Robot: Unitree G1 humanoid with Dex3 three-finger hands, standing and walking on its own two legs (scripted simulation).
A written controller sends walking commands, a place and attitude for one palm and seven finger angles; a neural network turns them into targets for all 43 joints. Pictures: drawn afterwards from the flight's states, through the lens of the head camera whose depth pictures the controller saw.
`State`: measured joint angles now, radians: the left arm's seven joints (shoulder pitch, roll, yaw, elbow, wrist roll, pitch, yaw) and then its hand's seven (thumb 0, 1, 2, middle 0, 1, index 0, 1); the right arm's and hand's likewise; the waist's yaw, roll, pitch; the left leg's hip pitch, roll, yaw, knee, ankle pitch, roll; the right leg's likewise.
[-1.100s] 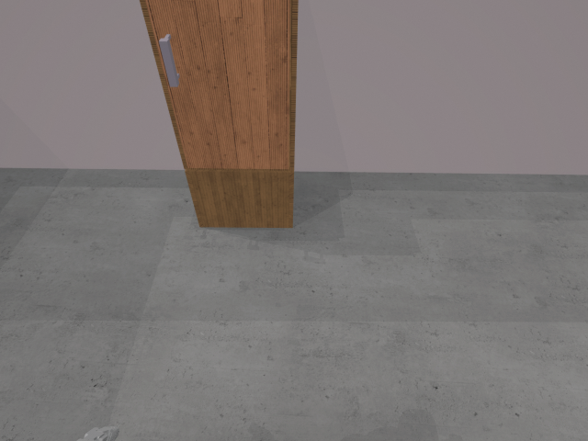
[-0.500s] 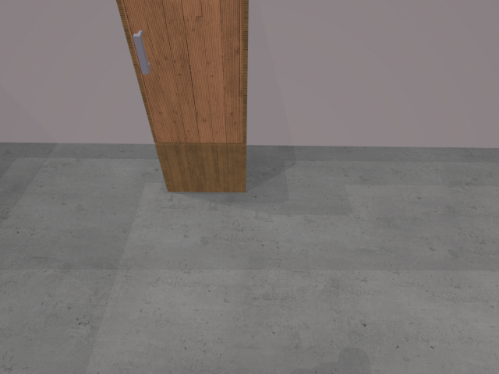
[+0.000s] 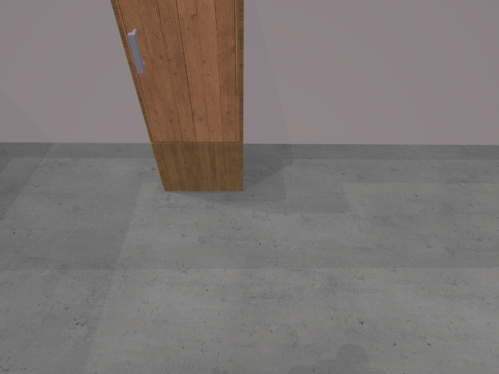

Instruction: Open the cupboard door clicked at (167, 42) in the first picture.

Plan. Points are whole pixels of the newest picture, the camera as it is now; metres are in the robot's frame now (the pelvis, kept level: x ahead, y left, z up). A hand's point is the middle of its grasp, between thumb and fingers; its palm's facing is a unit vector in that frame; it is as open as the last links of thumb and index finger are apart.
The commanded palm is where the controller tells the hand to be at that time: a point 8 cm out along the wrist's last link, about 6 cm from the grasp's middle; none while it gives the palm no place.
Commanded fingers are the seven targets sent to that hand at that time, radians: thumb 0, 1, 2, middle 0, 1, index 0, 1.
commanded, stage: look at it before walking up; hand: left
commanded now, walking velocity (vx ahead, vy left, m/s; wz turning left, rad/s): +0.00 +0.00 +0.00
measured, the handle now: (138, 51) +1.09 +0.45 +0.02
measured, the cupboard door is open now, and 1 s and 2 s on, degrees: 0 0 0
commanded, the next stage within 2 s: walk to a spot facing it in 0.34 s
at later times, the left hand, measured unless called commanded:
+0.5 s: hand out of the picture +0.08 +0.25 -0.15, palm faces -0.02 -0.94 -0.34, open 7.4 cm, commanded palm none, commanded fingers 0.00 0.90 0.90 -0.20 -0.30 -0.20 -0.30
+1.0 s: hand out of the picture +0.01 +0.26 -0.18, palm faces +0.23 -0.96 -0.18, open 7.4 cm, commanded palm none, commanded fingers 0.00 0.90 0.90 -0.20 -0.30 -0.20 -0.30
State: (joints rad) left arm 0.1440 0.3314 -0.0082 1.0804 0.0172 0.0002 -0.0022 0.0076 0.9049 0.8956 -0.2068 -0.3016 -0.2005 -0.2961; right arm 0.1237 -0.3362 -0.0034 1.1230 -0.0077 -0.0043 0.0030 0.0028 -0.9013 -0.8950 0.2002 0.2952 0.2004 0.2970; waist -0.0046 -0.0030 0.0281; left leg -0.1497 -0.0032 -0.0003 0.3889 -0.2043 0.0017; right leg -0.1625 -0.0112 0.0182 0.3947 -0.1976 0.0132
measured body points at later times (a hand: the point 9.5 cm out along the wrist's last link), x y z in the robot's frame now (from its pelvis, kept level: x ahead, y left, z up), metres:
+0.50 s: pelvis +0.01 +0.00 +0.00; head +0.01 +0.00 +0.45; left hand +0.08 +0.30 -0.13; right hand +0.09 -0.30 -0.13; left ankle +0.01 +0.12 -0.74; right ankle +0.01 -0.13 -0.74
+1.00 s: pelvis +0.00 +0.06 -0.01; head +0.01 +0.09 +0.44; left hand +0.00 +0.31 -0.17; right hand +0.06 -0.19 -0.14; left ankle -0.01 +0.12 -0.74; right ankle +0.02 -0.11 -0.66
